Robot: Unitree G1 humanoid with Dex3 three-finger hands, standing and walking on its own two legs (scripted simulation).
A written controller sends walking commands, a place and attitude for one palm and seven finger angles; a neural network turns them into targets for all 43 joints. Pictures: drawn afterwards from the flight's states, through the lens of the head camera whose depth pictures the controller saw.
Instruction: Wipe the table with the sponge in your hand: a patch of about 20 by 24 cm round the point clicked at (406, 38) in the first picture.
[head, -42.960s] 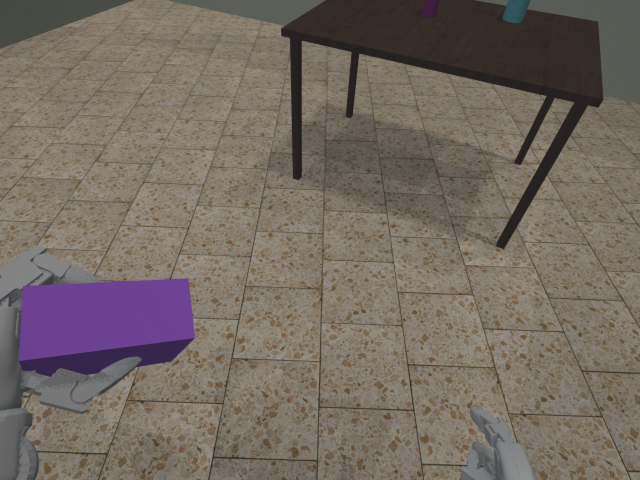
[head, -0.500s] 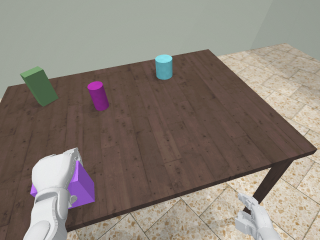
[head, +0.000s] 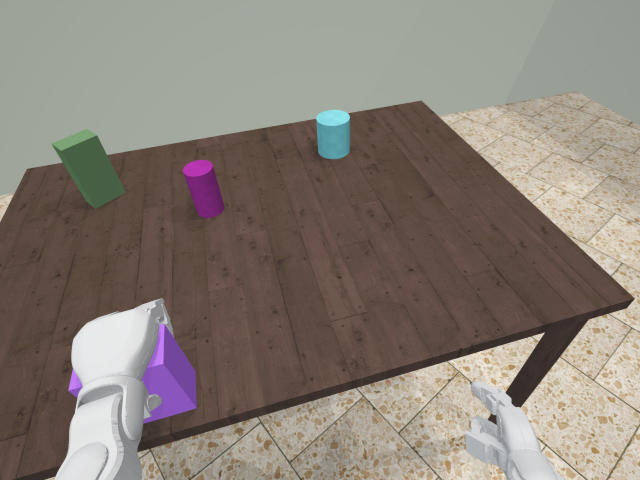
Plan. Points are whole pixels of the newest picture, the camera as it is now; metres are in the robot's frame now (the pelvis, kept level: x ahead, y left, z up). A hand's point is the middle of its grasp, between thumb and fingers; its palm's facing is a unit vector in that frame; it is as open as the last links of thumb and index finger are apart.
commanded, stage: lift the sponge slowly off the table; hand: left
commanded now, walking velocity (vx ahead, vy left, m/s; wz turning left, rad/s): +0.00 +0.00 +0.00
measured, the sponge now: (147, 386) +0.22 +0.28 -0.01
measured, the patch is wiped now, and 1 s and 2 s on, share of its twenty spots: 1.00 1.00 1.00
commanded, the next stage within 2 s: bring the sponge back beside the body in 1.82 s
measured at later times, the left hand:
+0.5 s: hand (148, 365) +0.22 +0.24 +0.06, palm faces +0.03 -0.11 -0.99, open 9.7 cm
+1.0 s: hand (119, 350) +0.21 +0.26 +0.10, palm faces +0.06 -0.10 -0.99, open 9.7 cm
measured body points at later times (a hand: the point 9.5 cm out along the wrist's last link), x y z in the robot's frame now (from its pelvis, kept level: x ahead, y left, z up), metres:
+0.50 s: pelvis +0.00 -0.01 +0.00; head -0.02 -0.05 +0.45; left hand +0.21 +0.25 +0.12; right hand +0.25 -0.21 -0.07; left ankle +0.00 +0.13 -0.73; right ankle -0.03 -0.13 -0.73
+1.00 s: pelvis -0.01 -0.02 +0.01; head -0.04 -0.05 +0.46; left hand +0.21 +0.27 +0.15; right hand +0.23 -0.22 -0.07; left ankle +0.00 +0.13 -0.73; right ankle -0.03 -0.13 -0.73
